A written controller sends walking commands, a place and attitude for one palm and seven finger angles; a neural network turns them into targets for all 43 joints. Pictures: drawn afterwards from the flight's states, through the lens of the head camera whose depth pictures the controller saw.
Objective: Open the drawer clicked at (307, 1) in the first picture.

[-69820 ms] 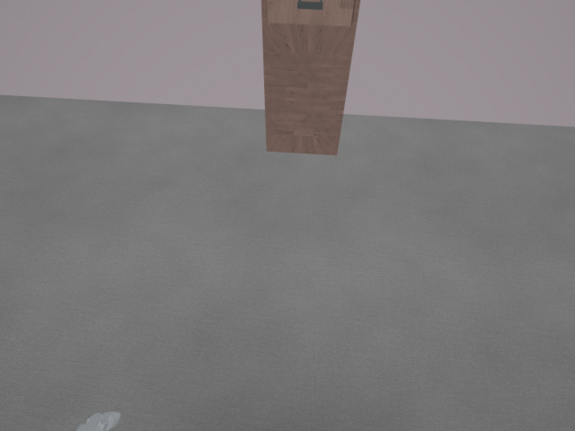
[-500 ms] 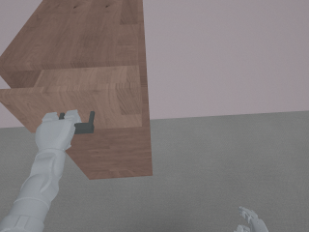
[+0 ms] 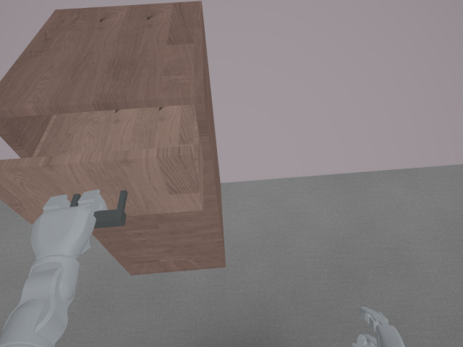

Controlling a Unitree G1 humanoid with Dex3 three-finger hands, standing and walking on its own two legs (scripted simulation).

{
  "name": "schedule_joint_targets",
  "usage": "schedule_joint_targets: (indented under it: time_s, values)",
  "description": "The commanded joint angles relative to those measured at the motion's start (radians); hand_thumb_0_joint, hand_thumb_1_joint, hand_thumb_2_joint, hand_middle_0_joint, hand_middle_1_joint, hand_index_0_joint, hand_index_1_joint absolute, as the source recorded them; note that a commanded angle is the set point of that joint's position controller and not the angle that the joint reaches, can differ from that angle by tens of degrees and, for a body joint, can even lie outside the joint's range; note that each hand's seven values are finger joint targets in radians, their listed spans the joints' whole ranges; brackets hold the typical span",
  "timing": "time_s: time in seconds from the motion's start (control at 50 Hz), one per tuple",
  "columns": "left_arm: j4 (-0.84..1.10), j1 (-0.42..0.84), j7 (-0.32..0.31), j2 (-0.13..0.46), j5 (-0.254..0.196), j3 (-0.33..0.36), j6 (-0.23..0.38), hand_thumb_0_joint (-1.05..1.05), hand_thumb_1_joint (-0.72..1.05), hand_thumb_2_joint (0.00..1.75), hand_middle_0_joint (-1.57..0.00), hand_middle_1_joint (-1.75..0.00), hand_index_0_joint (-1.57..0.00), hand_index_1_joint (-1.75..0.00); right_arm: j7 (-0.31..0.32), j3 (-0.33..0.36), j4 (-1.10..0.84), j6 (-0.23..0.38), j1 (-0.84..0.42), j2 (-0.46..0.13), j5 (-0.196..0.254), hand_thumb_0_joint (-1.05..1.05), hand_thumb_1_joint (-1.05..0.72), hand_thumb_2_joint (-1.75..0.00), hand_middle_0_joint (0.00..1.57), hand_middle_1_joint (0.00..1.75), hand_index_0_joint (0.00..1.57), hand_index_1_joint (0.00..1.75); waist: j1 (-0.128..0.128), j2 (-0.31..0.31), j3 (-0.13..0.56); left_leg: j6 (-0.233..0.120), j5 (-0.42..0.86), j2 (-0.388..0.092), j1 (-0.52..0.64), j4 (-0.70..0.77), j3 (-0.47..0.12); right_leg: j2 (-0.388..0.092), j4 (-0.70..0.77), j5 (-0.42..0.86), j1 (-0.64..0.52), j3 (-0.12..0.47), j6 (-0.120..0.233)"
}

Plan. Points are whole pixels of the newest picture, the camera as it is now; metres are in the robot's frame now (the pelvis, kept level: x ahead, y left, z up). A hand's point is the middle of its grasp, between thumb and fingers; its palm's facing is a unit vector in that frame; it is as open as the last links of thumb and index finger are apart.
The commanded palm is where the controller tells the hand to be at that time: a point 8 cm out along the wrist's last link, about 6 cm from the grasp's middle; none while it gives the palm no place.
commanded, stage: pull the drawer open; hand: left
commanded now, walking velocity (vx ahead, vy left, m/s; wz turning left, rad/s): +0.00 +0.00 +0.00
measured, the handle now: (97, 208) +0.33 +0.28 +0.04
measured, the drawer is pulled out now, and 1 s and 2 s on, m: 0.12 0.24 0.30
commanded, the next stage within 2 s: open the thumb to release the handle in 1.38 s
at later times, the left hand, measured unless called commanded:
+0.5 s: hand (71, 280) +0.21 +0.29 +0.02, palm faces +0.00 -0.06 -1.00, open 5.3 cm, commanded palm +0.18 +0.28 +0.07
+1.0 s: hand (61, 316) +0.16 +0.28 +0.02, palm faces -0.01 -0.06 -1.00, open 5.3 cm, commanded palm +0.12 +0.27 +0.07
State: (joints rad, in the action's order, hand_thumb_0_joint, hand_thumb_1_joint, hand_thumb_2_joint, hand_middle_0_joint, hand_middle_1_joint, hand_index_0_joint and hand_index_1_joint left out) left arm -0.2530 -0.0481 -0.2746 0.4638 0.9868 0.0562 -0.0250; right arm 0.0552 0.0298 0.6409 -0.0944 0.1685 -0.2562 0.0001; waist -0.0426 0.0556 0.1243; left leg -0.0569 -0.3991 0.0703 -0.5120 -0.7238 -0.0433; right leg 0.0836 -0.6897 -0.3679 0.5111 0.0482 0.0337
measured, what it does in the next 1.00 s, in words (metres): stands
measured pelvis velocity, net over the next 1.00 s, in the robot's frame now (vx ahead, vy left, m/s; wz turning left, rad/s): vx -0.01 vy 0.00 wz -0.01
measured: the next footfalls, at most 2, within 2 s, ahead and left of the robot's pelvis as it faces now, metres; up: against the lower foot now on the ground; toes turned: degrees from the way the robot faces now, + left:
none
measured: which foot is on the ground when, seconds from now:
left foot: down 0.00-1.00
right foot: down 0.00-1.00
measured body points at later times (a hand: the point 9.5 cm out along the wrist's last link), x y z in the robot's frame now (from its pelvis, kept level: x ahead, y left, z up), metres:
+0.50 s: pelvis +0.00 +0.00 +0.00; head +0.03 -0.01 +0.45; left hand +0.21 +0.29 +0.07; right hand +0.22 -0.22 -0.10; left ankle -0.03 +0.08 -0.72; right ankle -0.02 -0.10 -0.72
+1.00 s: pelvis -0.01 +0.00 -0.01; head +0.02 -0.02 +0.44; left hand +0.15 +0.28 +0.07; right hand +0.21 -0.22 -0.10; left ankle -0.03 +0.08 -0.72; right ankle -0.02 -0.10 -0.72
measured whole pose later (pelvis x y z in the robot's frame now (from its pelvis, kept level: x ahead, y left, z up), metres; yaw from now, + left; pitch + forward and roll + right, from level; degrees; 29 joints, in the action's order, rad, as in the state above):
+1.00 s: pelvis -0.01 +0.00 -0.01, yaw +0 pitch +9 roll -1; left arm 0.14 -0.55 -0.36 0.42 0.98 0.06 -0.03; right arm 0.02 0.00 0.60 -0.08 0.10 -0.24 -0.02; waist -0.08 0.05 0.12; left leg -0.05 -0.42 0.07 -0.49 -0.77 -0.03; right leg 0.09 -0.75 -0.40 0.50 0.05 0.04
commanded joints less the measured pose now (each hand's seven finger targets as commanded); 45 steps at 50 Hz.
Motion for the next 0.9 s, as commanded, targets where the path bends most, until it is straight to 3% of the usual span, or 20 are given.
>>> schedule_joint_targets:
  time_s: [0.0, 0.06, 0.1, 0.14, 0.16, 0.26, 0.32, 0.38, 0.42, 0.46, 0.54, 0.68, 0.78, 0.88]
  values:
    - [0.226, 0.020, -0.049, 0.210, -0.011, 0.123, 0.022, 0.00, 0.90, 0.90, -0.40, -1.35, -0.40, -1.35, 0.009, 0.043, -0.153, 0.047, -0.107, -0.114, 0.000, 0.00, -0.90, -0.90, 0.20, 0.30, 0.20, 0.30, -0.026, -0.025, 0.234, 0.035, 0.482, -0.039, 0.137, 0.057, 0.000, -0.038, 0.041, 0.445, -0.170, -0.007, 0.014]
    - [0.275, 0.001, -0.060, 0.190, -0.009, 0.108, 0.017, 0.00, 0.90, 0.90, -0.40, -1.35, -0.40, -1.35, 0.006, 0.040, -0.159, 0.051, -0.123, -0.115, -0.002, 0.00, -0.90, -0.90, 0.20, 0.30, 0.20, 0.30, -0.023, 0.000, 0.229, 0.038, 0.482, -0.040, 0.147, 0.058, -0.003, -0.038, 0.040, 0.426, -0.160, -0.013, 0.016]
    - [0.280, -0.056, -0.069, 0.200, -0.004, 0.131, 0.011, 0.00, 0.90, 0.90, -0.40, -1.35, -0.40, -1.35, 0.005, 0.040, -0.160, 0.054, -0.127, -0.109, -0.002, 0.00, -0.90, -0.90, 0.20, 0.30, 0.20, 0.30, -0.036, 0.004, 0.224, 0.044, 0.491, -0.043, 0.155, 0.058, -0.009, -0.035, 0.034, 0.402, -0.150, -0.017, 0.018]
    - [0.310, -0.041, -0.071, 0.175, -0.006, 0.105, 0.006, 0.00, 0.90, 0.90, -0.40, -1.35, -0.40, -1.35, 0.003, 0.039, -0.163, 0.056, -0.133, -0.109, -0.002, 0.00, -0.90, -0.90, 0.20, 0.30, 0.20, 0.30, -0.024, -0.006, 0.214, 0.043, 0.481, -0.043, 0.161, 0.055, -0.007, -0.036, 0.036, 0.395, -0.134, -0.024, 0.015]
    - [0.319, -0.066, -0.074, 0.200, -0.006, 0.135, 0.006, 0.00, 0.90, 0.90, -0.40, -1.35, -0.40, -1.35, 0.004, 0.040, -0.164, 0.056, -0.138, -0.111, -0.004, 0.00, -0.90, -0.90, 0.20, 0.30, 0.20, 0.30, -0.033, -0.014, 0.227, 0.043, 0.489, -0.045, 0.159, 0.058, -0.010, -0.035, 0.036, 0.396, -0.150, -0.018, 0.017]
    - [0.400, -0.176, -0.084, 0.156, -0.007, 0.109, -0.004, 0.00, 0.90, 0.90, -0.40, -1.35, -0.40, -1.35, -0.008, 0.034, -0.176, 0.062, -0.158, -0.103, -0.007, 0.00, -0.90, -0.90, 0.20, 0.30, 0.20, 0.30, -0.041, 0.025, 0.232, 0.056, 0.554, -0.050, 0.194, 0.053, -0.015, -0.037, 0.029, 0.412, -0.142, -0.018, 0.018]
    - [0.420, -0.203, -0.089, 0.153, -0.002, 0.112, -0.009, 0.00, 0.90, 0.90, -0.40, -1.35, -0.40, -1.35, -0.011, 0.030, -0.176, 0.062, -0.166, -0.099, -0.009, 0.00, -0.90, -0.90, 0.20, 0.30, 0.20, 0.30, -0.037, -0.004, 0.200, 0.057, 0.533, -0.050, 0.185, 0.049, -0.019, -0.035, 0.029, 0.398, -0.123, -0.019, 0.016]
    - [0.450, -0.236, -0.097, 0.158, 0.002, 0.123, -0.012, 0.00, 0.90, 0.90, -0.40, -1.35, -0.40, -1.35, -0.014, 0.026, -0.180, 0.063, -0.173, -0.094, -0.011, 0.00, -0.90, -0.90, 0.20, 0.30, 0.20, 0.30, -0.045, 0.023, 0.191, 0.063, 0.530, -0.054, 0.192, 0.056, -0.025, -0.035, 0.026, 0.367, -0.115, -0.021, 0.019]
    - [0.482, -0.249, -0.099, 0.128, 0.004, 0.095, -0.012, 0.00, 0.90, 0.90, -0.40, -1.35, -0.40, -1.35, -0.017, 0.025, -0.184, 0.064, -0.180, -0.093, -0.014, 0.00, -0.90, -0.90, 0.20, 0.30, 0.20, 0.30, -0.041, 0.024, 0.191, 0.064, 0.521, -0.055, 0.201, 0.052, -0.025, -0.034, 0.025, 0.353, -0.103, -0.026, 0.019]
    - [0.490, -0.290, -0.105, 0.159, 0.003, 0.134, -0.010, 0.00, 0.90, 0.90, -0.40, -1.35, -0.40, -1.35, -0.015, 0.024, -0.186, 0.062, -0.180, -0.094, -0.017, 0.00, -0.90, -0.90, 0.20, 0.30, 0.20, 0.30, -0.052, 0.002, 0.208, 0.063, 0.533, -0.054, 0.195, 0.054, -0.024, -0.033, 0.025, 0.370, -0.129, -0.018, 0.020]
    - [0.500, -0.284, -0.109, 0.128, 0.011, 0.106, -0.011, 0.00, 0.90, 0.90, -0.40, -1.35, -0.40, -1.35, -0.017, 0.021, -0.183, 0.061, -0.187, -0.089, -0.018, 0.00, -0.90, -0.90, 0.20, 0.30, 0.20, 0.30, -0.041, -0.001, 0.162, 0.065, 0.471, -0.052, 0.183, 0.056, -0.025, -0.032, 0.025, 0.322, -0.093, -0.024, 0.020]
    - [0.558, -0.393, -0.120, 0.120, 0.008, 0.108, -0.007, 0.00, 0.90, 0.90, -0.40, -1.35, -0.40, -1.35, -0.023, 0.014, -0.193, 0.065, -0.200, -0.082, -0.019, 0.00, -0.90, -0.90, 0.20, 0.30, 0.20, 0.30, -0.060, 0.034, 0.176, 0.068, 0.479, -0.053, 0.192, 0.054, -0.028, -0.035, 0.019, 0.320, -0.100, -0.013, 0.023]
    - [0.572, -0.450, -0.124, 0.131, -0.001, 0.130, -0.006, 0.00, 0.90, 0.90, -0.40, -1.35, -0.40, -1.35, -0.024, 0.011, -0.201, 0.064, -0.207, -0.085, -0.021, 0.00, -0.90, -0.90, 0.20, 0.30, 0.20, 0.30, -0.060, -0.008, 0.151, 0.056, 0.428, -0.048, 0.157, 0.053, -0.023, -0.035, 0.020, 0.322, -0.106, -0.003, 0.022]
    - [0.594, -0.521, -0.135, 0.120, -0.003, 0.131, 0.003, 0.00, 0.90, 0.90, -0.40, -1.35, -0.40, -1.35, -0.028, 0.012, -0.210, 0.064, -0.205, -0.084, -0.023, 0.00, -0.90, -0.90, 0.20, 0.30, 0.20, 0.30, -0.068, 0.007, 0.149, 0.053, 0.394, -0.050, 0.151, 0.051, -0.019, -0.037, 0.017, 0.288, -0.096, -0.007, 0.022]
